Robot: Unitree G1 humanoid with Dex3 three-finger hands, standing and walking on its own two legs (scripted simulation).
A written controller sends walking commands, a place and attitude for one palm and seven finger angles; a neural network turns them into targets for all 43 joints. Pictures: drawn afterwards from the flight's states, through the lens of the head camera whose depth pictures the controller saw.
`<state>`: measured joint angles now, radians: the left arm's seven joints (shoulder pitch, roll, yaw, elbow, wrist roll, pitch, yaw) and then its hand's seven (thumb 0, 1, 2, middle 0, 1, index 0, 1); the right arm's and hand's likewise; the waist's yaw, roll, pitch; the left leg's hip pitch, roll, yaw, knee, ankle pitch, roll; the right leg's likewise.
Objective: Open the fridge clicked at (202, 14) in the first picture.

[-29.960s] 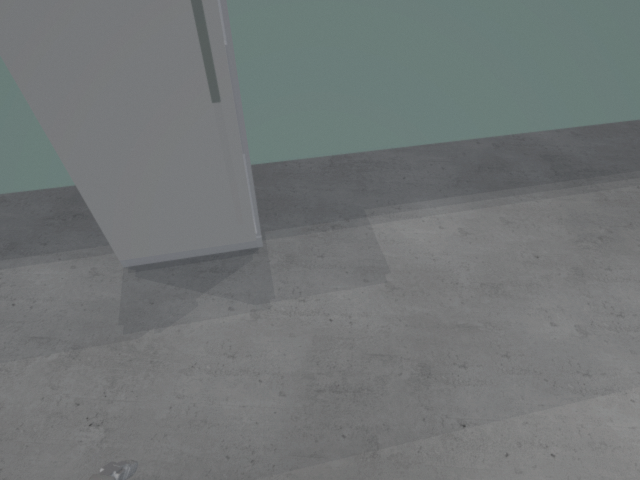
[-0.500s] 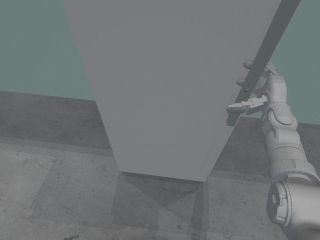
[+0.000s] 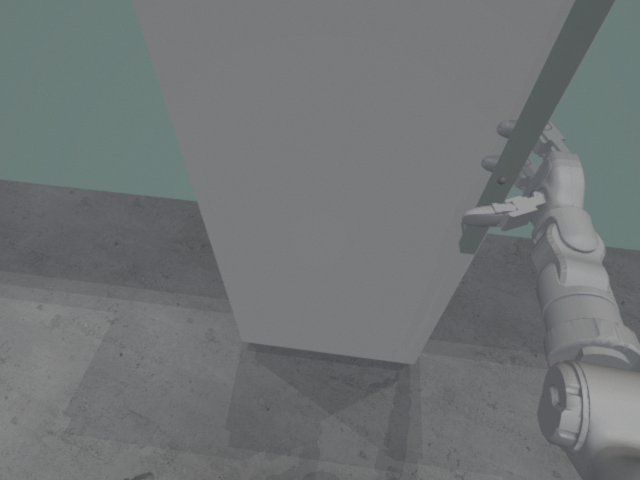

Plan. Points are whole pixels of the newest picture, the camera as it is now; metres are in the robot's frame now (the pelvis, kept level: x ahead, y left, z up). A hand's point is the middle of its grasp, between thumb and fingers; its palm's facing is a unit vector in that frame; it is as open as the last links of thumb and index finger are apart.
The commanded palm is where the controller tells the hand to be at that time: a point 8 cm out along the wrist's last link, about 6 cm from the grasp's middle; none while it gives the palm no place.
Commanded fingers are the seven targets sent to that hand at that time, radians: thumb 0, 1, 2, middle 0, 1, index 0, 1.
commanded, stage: slide the fingers in behind the handle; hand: right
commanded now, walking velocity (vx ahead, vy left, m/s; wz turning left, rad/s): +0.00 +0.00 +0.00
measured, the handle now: (518, 130) +0.52 -0.17 +0.19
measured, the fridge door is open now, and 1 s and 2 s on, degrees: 0 0 0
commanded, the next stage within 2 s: grip the handle and tug to test in 0.14 s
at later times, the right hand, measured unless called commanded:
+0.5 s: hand (505, 182) +0.47 -0.16 +0.15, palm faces -0.02 +1.00 +0.01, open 12.4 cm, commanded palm +0.44 -0.21 +0.15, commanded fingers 0.00 -0.15 -0.58 0.37 1.29 0.37 1.29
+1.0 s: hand (502, 180) +0.47 -0.15 +0.15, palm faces +0.00 +1.00 +0.02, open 6.4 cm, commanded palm +0.43 -0.21 +0.15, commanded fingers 0.00 -0.90 -0.90 0.45 1.40 0.45 1.40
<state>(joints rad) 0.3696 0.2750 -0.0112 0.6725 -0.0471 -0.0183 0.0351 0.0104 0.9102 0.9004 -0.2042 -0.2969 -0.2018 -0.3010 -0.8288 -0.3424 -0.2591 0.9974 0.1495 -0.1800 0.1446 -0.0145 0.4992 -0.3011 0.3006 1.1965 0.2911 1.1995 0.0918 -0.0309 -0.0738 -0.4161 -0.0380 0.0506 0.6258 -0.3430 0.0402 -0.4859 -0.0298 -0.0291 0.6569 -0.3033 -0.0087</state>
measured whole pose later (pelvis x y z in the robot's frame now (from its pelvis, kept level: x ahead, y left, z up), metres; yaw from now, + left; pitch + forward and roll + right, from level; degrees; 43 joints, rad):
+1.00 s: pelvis +0.00 -0.01 +0.00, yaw +1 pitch +7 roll +1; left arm 0.38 0.26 -0.01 0.66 -0.04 -0.02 0.02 0.01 0.91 0.90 -0.20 -0.30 -0.20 -0.30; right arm -0.77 -0.31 -0.26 0.91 0.14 -0.14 0.10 0.01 -0.64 -0.78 0.33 1.33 0.32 1.33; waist 0.10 -0.03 -0.09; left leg -0.40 -0.03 0.02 0.62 -0.34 0.02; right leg -0.47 -0.03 -0.05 0.66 -0.32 -0.03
